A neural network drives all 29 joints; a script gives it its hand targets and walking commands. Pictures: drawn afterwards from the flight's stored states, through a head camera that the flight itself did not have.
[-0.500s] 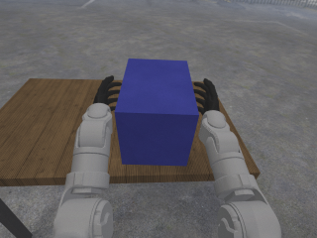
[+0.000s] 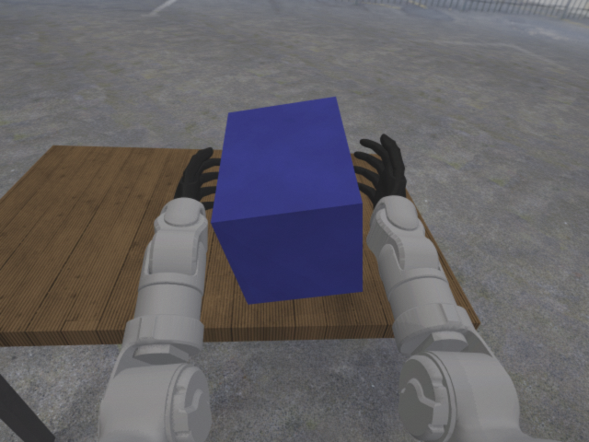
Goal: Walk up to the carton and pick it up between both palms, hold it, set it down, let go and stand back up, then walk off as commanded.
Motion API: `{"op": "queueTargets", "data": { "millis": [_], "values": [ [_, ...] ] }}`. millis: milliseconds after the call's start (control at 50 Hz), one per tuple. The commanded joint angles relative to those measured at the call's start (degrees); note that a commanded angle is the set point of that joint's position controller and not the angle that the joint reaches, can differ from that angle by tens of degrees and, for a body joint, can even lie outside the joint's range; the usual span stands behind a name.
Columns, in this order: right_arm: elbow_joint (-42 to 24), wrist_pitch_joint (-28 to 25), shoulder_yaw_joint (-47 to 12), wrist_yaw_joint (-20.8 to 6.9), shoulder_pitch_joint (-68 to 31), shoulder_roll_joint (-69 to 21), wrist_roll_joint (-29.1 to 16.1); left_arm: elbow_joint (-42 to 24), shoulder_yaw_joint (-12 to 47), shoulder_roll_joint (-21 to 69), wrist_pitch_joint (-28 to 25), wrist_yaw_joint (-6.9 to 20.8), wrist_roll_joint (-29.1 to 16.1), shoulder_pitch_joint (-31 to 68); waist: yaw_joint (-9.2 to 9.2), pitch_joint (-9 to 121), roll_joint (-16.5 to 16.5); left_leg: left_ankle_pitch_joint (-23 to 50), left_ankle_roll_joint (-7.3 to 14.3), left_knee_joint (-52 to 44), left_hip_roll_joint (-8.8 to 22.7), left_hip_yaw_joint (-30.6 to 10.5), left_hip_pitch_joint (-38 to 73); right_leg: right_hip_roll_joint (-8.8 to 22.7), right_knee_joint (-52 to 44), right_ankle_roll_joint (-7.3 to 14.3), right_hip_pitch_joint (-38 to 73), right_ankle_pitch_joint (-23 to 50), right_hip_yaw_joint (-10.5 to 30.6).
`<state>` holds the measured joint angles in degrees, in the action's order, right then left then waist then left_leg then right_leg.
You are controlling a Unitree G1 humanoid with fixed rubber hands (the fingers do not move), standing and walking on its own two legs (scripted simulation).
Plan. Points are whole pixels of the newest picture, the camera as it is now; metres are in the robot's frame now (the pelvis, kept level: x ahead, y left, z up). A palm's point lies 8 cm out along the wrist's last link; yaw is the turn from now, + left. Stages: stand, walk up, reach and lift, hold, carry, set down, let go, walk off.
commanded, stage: set down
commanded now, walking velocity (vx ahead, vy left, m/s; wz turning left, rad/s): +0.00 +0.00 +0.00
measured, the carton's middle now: (292, 198) +0.44 +0.03 +0.16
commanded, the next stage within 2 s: none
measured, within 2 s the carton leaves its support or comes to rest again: neither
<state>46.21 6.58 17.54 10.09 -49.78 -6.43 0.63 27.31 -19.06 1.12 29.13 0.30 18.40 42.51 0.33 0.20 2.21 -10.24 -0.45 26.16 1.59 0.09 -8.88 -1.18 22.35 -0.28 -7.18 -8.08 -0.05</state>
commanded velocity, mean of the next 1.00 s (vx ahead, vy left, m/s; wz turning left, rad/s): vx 0.00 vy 0.00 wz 0.00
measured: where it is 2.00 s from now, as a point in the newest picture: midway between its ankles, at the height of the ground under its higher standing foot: outside the picture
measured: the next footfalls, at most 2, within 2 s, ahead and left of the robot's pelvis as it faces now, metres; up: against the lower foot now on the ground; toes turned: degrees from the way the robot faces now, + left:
none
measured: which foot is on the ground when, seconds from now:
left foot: down 0.00-1.00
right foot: down 0.00-1.00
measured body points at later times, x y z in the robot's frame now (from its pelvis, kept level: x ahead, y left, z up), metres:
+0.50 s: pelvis +0.03 -0.01 +0.00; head +0.01 +0.03 +0.45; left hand +0.42 +0.16 +0.14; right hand +0.44 -0.10 +0.17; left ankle +0.05 +0.12 -0.74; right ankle +0.05 -0.12 -0.74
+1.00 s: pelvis +0.03 -0.01 +0.00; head +0.02 +0.03 +0.45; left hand +0.43 +0.16 +0.12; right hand +0.44 -0.11 +0.15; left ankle +0.05 +0.12 -0.74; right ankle +0.05 -0.12 -0.74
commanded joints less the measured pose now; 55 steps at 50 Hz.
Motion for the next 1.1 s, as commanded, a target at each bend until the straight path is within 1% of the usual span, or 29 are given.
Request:
{"op": "queueTargets", "data": {
  "millis": [0,20,40,80,120,160,180,220,260,300,360,420,440,480,540,600,620,680,720,740,780,840,880,920,980,1000,1020,1040,1080],
  "values": [
    [-3.1,-7.5,-14.5,-8.7,-38.9,-26.3,5.4,-6.7,17.5,32.9,-7.8,7.9,-1.2,44.4,1.14,18.0,-3.5,-6.1,1.0,-14.7,-3.0,3.5,4.4,0.8,-6.7,-2.2,12.7,-7.8,-5.0],
    [-2.7,-8.5,-14.9,-8.8,-40.4,-26.7,5.5,-7.4,19.7,34.1,-9.1,7.1,-2.6,46.3,1.61,19.9,-4.2,-4.4,0.3,-14.3,-2.8,3.5,5.1,0.7,-6.4,-2.2,12.3,-6.1,-5.1],
    [-2.0,-9.4,-15.8,-8.9,-39.9,-27.4,5.4,-7.8,20.1,33.9,-10.1,6.5,-2.6,46.4,0.91,20.5,-4.4,-2.0,0.0,-13.6,-2.9,3.5,6.1,0.8,-6.8,-2.1,11.7,-5.3,-5.0],
    [0.4,-10.2,-15.6,-9.2,-38.3,-26.3,5.2,-6.9,21.6,34.9,-11.0,5.5,-2.8,45.0,1.01,20.2,-6.0,0.4,-1.0,-12.9,-2.8,3.2,7.6,0.7,-7.3,-1.7,10.2,-4.4,-5.0],
    [-0.2,-10.9,-16.8,-9.2,-35.9,-25.5,5.0,-6.1,20.7,33.9,-11.2,5.2,-1.8,40.9,-0.50,19.1,-5.6,1.6,-0.6,-12.7,-2.9,3.6,8.5,0.6,-7.8,-1.6,10.4,-4.3,-4.9],
    [2.5,-11.0,-15.0,-9.2,-33.6,-23.3,5.5,-4.5,19.8,33.2,-10.9,5.2,-1.0,39.9,0.31,16.8,-5.5,0.7,-0.6,-12.9,-2.8,3.4,8.7,0.6,-8.4,-1.2,9.7,-5.6,-4.8],
    [1.5,-11.2,-15.9,-9.2,-33.2,-23.5,5.3,-4.0,18.2,32.3,-11.1,5.3,0.0,37.7,-1.07,16.9,-5.4,1.3,-0.2,-12.9,-3.1,3.8,8.9,0.6,-8.6,-1.4,10.5,-5.4,-5.2],
    [1.8,-11.1,-16.6,-9.1,-32.5,-23.5,4.7,-4.4,18.0,32.2,-11.1,5.2,-0.2,38.2,-1.19,16.0,-4.2,2.0,0.2,-12.8,-3.0,4.1,9.0,0.4,-8.8,-1.6,10.5,-5.3,-5.0],
    [-1.4,-11.9,-19.0,-9.2,-34.2,-23.5,3.9,-4.7,17.9,32.0,-11.6,5.1,-0.4,34.8,-2.88,17.7,-3.7,6.4,0.2,-12.2,-2.7,3.9,9.9,0.0,-8.4,-1.8,11.3,-2.7,-5.4],
    [-2.3,-12.3,-20.3,-9.0,-32.9,-23.2,2.9,-5.7,19.0,33.1,-12.0,4.7,-0.8,34.3,-2.60,19.2,-5.3,11.1,-0.4,-11.0,-2.8,3.9,11.7,0.0,-8.6,-1.6,11.6,0.3,-5.2],
    [-4.4,-13.8,-23.8,-8.8,-33.8,-24.5,1.4,-9.6,21.8,34.5,-14.0,3.8,-2.6,36.0,-3.56,24.4,-5.3,17.7,-1.0,-9.0,-2.5,3.5,13.3,-0.5,-7.6,-1.2,11.4,4.0,-5.1],
    [-4.3,-15.1,-23.7,-8.7,-33.6,-23.8,1.4,-9.6,23.0,34.8,-14.8,3.1,-2.6,36.4,-3.30,25.7,-6.7,18.8,-1.5,-7.8,-2.4,3.3,13.9,-0.6,-7.7,-0.7,9.9,3.7,-5.2],
    [-5.8,-15.5,-25.7,-8.6,-33.5,-24.5,0.4,-10.5,23.1,35.3,-14.9,2.9,-2.9,35.0,-4.16,26.6,-6.0,20.6,-1.4,-7.5,-2.4,3.5,14.1,-0.9,-7.5,-0.6,10.3,4.9,-5.2],
    [-5.3,-15.5,-25.9,-8.5,-32.3,-24.0,0.3,-10.8,23.8,35.2,-15.4,2.5,-3.3,34.8,-3.93,26.3,-5.6,21.5,-1.6,-7.3,-2.2,3.2,14.0,-0.9,-7.7,-0.7,10.1,5.6,-5.2],
    [-3.3,-15.3,-23.8,-8.8,-30.8,-22.5,1.0,-9.3,21.9,34.5,-15.0,2.5,-1.8,33.3,-4.06,23.3,-5.9,19.4,-1.5,-7.6,-1.9,3.3,13.6,-0.9,-8.1,-0.2,9.0,2.7,-5.1],
    [-1.1,-15.5,-22.2,-9.2,-30.9,-22.4,2.1,-7.9,20.9,34.4,-15.7,2.4,-1.3,34.6,-4.68,22.4,-5.6,16.3,-1.2,-8.3,-1.6,3.7,12.4,-0.7,-8.1,0.2,7.6,0.2,-4.8],
    [-0.1,-15.5,-21.7,-9.7,-30.2,-21.7,2.8,-7.6,20.0,34.0,-15.9,2.2,-0.7,34.3,-5.26,21.6,-6.5,15.8,-1.6,-8.7,-1.5,4.0,12.1,-0.7,-8.3,0.2,7.6,-0.3,-5.0],
    [2.0,-15.5,-19.4,-10.2,-30.1,-21.9,3.6,-5.2,17.3,33.4,-15.9,2.4,0.3,34.2,-5.92,19.1,-5.7,12.7,-1.0,-10.0,-1.5,4.4,10.0,-0.3,-8.5,0.0,7.4,-2.4,-4.6],
    [1.3,-16.2,-19.2,-10.6,-31.1,-21.9,4.0,-6.0,18.6,34.6,-16.7,2.0,-0.1,35.5,-5.68,21.6,-6.6,13.7,-1.6,-9.6,-1.6,4.5,9.8,-0.6,-8.0,0.1,6.7,-1.7,-5.1],
    [1.1,-16.4,-19.3,-10.8,-32.0,-22.1,3.9,-5.5,18.2,34.3,-17.1,1.7,-0.1,35.8,-6.30,22.3,-6.6,13.6,-1.5,-9.5,-1.5,4.6,9.9,-0.6,-8.0,0.2,6.1,-2.0,-5.0],
    [1.5,-17.1,-19.8,-11.1,-31.7,-22.5,4.0,-5.9,19.7,35.7,-18.3,1.0,-1.2,36.9,-5.74,24.7,-7.5,15.9,-2.4,-8.7,-1.4,4.4,10.3,-0.8,-7.9,0.1,5.4,0.1,-5.4],
    [4.2,-16.9,-18.2,-11.9,-30.7,-21.4,4.9,-3.0,17.4,34.0,-19.0,0.6,0.2,35.5,-7.53,21.7,-7.8,14.9,-2.3,-9.2,-1.3,5.0,9.0,-0.9,-8.2,0.4,4.2,-1.8,-5.0],
    [4.7,-16.9,-16.9,-12.1,-31.1,-21.2,5.8,-1.4,15.8,33.7,-19.4,0.6,0.4,35.8,-7.67,21.1,-6.2,12.0,-1.7,-10.2,-1.4,5.3,7.8,-0.7,-8.3,0.1,4.7,-3.1,-4.9],
    [5.9,-16.9,-16.4,-12.6,-31.6,-20.9,5.8,-1.4,15.5,33.4,-19.9,0.2,0.4,37.2,-7.72,20.7,-6.4,10.7,-1.6,-10.7,-1.2,5.4,7.0,-0.6,-8.3,0.1,4.0,-3.7,-4.7],
    [6.8,-17.4,-17.1,-13.0,-31.3,-22.3,5.5,-2.2,16.5,34.2,-22.0,-0.6,-0.7,39.1,-8.06,24.6,-6.7,14.5,-2.0,-9.6,-1.3,5.3,7.8,-0.6,-7.8,0.2,3.4,-1.2,-4.6],
    [5.3,-17.9,-17.8,-13.1,-32.8,-22.3,5.0,-2.6,17.2,34.2,-22.5,-0.8,-0.9,39.3,-8.48,24.8,-7.4,14.3,-2.2,-9.6,-1.4,5.6,7.3,-0.8,-7.8,0.1,3.1,-0.7,-4.4],
    [6.2,-18.0,-17.6,-13.2,-32.7,-22.6,5.0,-1.8,17.1,34.8,-23.1,-1.1,-1.2,39.8,-8.29,25.4,-6.6,14.9,-2.2,-9.3,-1.3,5.2,7.0,-0.9,-7.5,0.2,2.5,-0.6,-4.4],
    [7.5,-17.6,-17.0,-13.4,-31.5,-22.4,5.4,-0.9,16.3,34.6,-23.1,-1.4,-0.8,38.9,-8.81,24.2,-6.8,14.9,-2.3,-9.4,-1.0,5.2,7.0,-0.8,-7.5,0.2,2.4,-0.9,-4.5],
    [8.0,-18.0,-15.4,-13.8,-31.6,-21.5,5.9,0.5,15.5,34.7,-23.5,-1.7,-0.8,38.5,-8.41,24.7,-6.9,13.3,-2.3,-9.6,-0.8,5.1,6.5,-0.8,-7.8,0.5,1.5,-2.2,-4.4]
  ]
}}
